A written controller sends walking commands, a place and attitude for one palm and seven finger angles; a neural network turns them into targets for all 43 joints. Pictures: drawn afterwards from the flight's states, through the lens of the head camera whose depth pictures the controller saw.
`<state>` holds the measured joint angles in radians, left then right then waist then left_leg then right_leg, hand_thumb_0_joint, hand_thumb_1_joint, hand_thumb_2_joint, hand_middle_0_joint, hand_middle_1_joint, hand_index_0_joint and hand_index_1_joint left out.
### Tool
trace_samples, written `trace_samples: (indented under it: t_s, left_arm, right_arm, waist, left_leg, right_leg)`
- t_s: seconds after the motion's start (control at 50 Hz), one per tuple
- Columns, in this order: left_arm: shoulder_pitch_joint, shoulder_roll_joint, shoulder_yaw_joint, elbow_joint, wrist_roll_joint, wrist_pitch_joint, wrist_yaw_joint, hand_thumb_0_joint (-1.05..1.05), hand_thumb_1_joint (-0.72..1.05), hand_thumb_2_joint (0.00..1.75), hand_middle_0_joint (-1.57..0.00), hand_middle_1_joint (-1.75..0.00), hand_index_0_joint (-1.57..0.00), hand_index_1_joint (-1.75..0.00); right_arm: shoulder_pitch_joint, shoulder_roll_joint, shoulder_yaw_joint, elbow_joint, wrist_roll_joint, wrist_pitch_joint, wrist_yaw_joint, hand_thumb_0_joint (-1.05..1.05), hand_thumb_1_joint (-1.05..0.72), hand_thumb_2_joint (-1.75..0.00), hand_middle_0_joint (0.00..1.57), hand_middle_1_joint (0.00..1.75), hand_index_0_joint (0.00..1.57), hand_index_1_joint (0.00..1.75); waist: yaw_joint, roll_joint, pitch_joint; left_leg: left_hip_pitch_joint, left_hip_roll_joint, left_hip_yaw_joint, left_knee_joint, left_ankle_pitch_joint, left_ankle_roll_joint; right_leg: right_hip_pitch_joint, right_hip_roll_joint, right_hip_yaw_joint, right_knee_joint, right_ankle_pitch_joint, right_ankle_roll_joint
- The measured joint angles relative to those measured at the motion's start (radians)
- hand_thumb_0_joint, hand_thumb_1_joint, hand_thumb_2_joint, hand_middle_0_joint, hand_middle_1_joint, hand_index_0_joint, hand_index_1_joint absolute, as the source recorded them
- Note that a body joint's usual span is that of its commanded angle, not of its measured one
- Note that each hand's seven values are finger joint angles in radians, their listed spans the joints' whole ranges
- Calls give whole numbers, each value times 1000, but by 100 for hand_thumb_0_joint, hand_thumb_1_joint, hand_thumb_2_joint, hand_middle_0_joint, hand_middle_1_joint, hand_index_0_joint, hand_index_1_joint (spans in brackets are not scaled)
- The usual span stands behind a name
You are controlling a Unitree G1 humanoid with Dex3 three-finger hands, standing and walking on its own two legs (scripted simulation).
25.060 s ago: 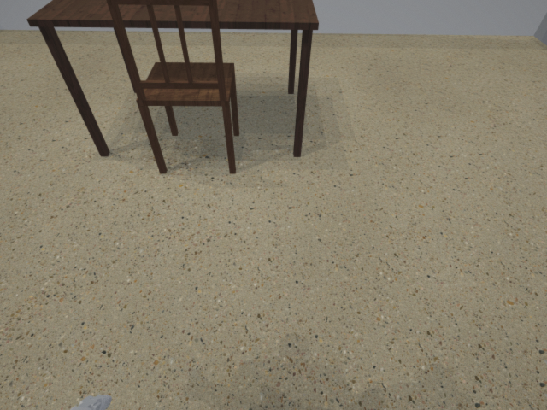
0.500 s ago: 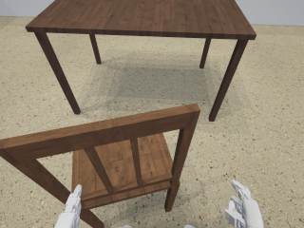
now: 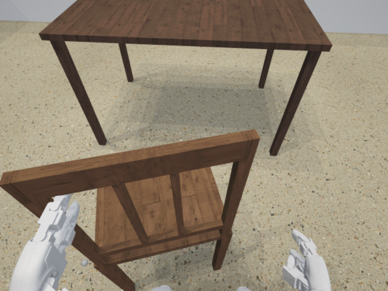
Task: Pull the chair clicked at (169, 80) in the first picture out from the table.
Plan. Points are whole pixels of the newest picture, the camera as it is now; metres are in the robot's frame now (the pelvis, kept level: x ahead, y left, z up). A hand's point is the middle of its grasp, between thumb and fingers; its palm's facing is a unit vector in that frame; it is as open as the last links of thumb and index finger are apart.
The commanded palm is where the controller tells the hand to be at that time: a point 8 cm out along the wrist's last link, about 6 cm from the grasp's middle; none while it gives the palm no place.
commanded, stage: draw the hand back to the body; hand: left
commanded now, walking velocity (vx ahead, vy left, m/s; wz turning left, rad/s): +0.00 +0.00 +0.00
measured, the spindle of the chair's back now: (133, 216) +0.28 +0.16 -0.02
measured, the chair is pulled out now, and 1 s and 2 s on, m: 0.61 0.60 0.60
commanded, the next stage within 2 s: step back with the hand held close in 1.10 s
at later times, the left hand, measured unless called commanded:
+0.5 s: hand (64, 247) +0.18 +0.21 +0.10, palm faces +0.17 -0.89 -0.43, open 11.9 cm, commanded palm +0.16 +0.28 +0.21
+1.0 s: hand (56, 243) +0.18 +0.22 +0.11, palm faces +0.21 -0.82 -0.53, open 6.6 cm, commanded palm +0.17 +0.28 +0.25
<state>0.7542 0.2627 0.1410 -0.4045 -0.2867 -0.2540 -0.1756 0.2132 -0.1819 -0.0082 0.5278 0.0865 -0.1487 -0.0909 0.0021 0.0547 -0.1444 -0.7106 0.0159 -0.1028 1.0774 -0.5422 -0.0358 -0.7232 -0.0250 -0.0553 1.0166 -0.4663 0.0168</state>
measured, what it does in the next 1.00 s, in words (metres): rises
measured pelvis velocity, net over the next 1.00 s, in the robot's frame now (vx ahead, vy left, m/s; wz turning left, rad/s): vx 0.04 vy -0.03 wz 0.02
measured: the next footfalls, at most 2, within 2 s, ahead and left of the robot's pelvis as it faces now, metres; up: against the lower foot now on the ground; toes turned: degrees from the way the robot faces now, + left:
none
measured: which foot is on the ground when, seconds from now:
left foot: down 0.00-1.00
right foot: down 0.00-1.00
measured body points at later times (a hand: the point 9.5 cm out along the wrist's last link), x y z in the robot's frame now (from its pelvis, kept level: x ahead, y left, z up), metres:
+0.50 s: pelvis +0.03 -0.01 +0.06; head +0.03 -0.03 +0.51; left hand +0.16 +0.26 +0.13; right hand +0.22 -0.23 -0.02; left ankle +0.00 +0.14 -0.67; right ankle +0.02 -0.13 -0.67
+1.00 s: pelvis +0.04 -0.03 +0.06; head +0.05 -0.06 +0.51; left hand +0.16 +0.27 +0.14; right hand +0.24 -0.25 -0.03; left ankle +0.00 +0.14 -0.67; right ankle +0.02 -0.13 -0.67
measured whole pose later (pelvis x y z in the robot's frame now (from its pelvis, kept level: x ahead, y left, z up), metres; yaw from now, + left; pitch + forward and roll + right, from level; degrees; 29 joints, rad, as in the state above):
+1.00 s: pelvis +0.04 -0.03 +0.06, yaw +1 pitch -3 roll +0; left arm 0.65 0.46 0.12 -0.37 -0.08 0.24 0.14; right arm 0.18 -0.25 0.03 0.69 0.04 -0.27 -0.10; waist 0.07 0.08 0.06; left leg -0.14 0.04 -0.10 0.55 -0.37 -0.06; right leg -0.19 -0.02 -0.07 0.59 -0.35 -0.01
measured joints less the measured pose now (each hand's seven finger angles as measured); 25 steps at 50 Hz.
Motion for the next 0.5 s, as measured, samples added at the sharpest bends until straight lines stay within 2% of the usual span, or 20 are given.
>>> trace_samples:
  t_s: [0.04,0.1,0.14,0.18,0.3,0.5]
  left_arm:
    - [-1,5,5,8,0,18,-10,-1,-51,22,-1,-1,-1,-1]
    - [-4,59,-23,-27,116,140,104,-1,-46,25,-3,-3,-3,-2]
    - [10,81,-54,-65,162,217,177,-1,-41,27,-8,-5,-3,-3]
    - [23,95,-71,-83,184,271,224,-1,-35,30,-12,-8,-4,-5]
    - [13,128,-90,-57,202,347,277,-1,-15,39,-21,-15,-11,-9]
    - [-57,141,-57,14,196,416,304,0,20,56,-29,-24,-23,-17]
  right_arm:
    - [5,-6,6,4,1,-15,-2,1,-90,-90,20,30,20,30]
    - [21,-9,10,-15,-14,10,-25,1,-90,-90,20,30,20,30]
    - [23,-10,18,-26,-22,28,-37,1,-90,-90,20,30,20,30]
    - [21,-9,26,-29,-29,42,-48,1,-90,-90,20,30,20,30]
    - [15,-15,45,-8,-38,43,-62,1,-90,-90,20,30,20,30]
    - [-6,-28,62,79,-53,-35,-40,1,-90,-90,20,30,20,30]
  waist:
    - [0,1,1]
    - [17,-7,17]
    - [12,-5,29]
    - [7,-4,41]
    - [13,4,89]
    - [38,10,153]
  left_leg:
    - [26,0,-1,-26,9,1]
    - [99,4,9,-84,25,0]
    - [156,5,14,-130,39,1]
    - [212,8,20,-176,53,3]
    - [358,11,27,-298,92,3]
    - [510,15,27,-449,147,-8]
  right_leg:
    - [29,0,-2,-29,10,1]
    - [97,2,6,-82,27,2]
    - [152,3,9,-127,40,3]
    - [206,4,13,-172,54,2]
    - [348,6,16,-284,88,1]
    - [486,6,10,-399,121,-10]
